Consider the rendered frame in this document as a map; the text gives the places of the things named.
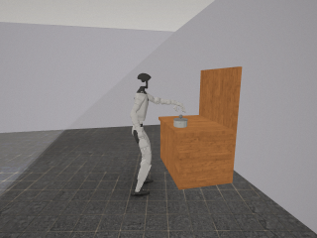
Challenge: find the left robot upper arm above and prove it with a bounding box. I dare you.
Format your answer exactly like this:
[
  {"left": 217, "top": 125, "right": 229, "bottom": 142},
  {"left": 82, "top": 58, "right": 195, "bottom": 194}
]
[{"left": 147, "top": 93, "right": 160, "bottom": 105}]

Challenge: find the left robot forearm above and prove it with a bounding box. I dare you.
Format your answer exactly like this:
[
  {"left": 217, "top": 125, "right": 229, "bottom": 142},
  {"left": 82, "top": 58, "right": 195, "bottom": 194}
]
[{"left": 159, "top": 98, "right": 176, "bottom": 105}]

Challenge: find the left robot hand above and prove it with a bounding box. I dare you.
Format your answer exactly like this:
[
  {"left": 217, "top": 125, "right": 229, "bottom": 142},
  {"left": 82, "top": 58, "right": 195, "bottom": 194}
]
[{"left": 173, "top": 102, "right": 186, "bottom": 112}]

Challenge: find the right robot upper arm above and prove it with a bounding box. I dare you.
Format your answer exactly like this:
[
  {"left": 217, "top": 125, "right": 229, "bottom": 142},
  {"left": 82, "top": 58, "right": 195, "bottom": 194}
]
[{"left": 130, "top": 93, "right": 146, "bottom": 118}]

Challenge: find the right robot forearm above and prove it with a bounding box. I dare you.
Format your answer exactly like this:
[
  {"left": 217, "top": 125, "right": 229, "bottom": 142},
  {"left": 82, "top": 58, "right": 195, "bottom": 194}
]
[{"left": 131, "top": 113, "right": 145, "bottom": 140}]

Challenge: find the left robot foot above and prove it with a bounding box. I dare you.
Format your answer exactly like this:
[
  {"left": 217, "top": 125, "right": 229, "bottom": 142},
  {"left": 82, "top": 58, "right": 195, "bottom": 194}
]
[{"left": 136, "top": 178, "right": 154, "bottom": 183}]

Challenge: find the right robot thigh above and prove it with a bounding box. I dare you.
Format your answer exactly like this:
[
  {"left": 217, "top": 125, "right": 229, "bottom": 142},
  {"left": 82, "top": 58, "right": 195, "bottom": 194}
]
[{"left": 134, "top": 131, "right": 152, "bottom": 166}]

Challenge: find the pot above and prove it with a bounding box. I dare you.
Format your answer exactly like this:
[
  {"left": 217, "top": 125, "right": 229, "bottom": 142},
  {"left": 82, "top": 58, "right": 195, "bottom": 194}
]
[{"left": 173, "top": 120, "right": 187, "bottom": 128}]

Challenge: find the lid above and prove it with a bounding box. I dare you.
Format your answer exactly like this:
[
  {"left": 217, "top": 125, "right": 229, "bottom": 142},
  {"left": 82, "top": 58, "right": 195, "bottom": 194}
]
[{"left": 173, "top": 117, "right": 188, "bottom": 122}]

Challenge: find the right robot hand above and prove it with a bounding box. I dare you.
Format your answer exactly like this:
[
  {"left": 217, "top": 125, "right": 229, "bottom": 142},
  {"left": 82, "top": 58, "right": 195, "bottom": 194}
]
[{"left": 139, "top": 138, "right": 151, "bottom": 157}]

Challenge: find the table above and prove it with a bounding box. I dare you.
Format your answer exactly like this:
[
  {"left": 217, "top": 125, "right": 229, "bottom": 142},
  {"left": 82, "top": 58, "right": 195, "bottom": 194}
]
[{"left": 158, "top": 66, "right": 243, "bottom": 190}]

